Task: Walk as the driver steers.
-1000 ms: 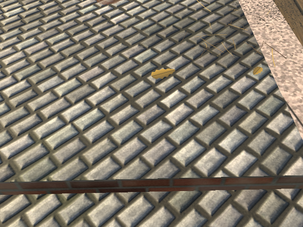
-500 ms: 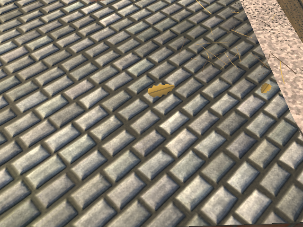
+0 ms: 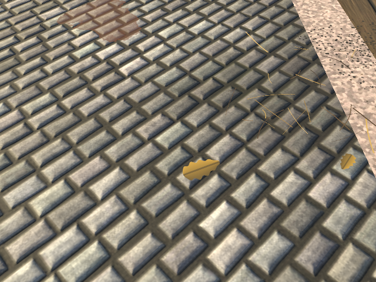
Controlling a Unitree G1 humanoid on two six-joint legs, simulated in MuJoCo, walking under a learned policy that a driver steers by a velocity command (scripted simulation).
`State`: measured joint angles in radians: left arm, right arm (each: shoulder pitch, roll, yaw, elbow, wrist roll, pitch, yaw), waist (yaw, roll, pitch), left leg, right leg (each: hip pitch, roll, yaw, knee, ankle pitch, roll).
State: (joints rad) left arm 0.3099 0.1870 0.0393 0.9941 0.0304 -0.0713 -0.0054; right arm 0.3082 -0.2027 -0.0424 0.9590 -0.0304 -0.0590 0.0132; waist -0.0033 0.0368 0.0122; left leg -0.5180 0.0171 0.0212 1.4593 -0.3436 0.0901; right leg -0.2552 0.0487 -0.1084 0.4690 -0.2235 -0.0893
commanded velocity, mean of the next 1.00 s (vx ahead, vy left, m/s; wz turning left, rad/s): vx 0.50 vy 0.00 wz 0.00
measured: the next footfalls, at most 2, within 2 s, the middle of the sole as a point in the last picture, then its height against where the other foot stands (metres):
left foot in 0.32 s outside the picture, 0.12 m higher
right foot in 0.96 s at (224, 218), level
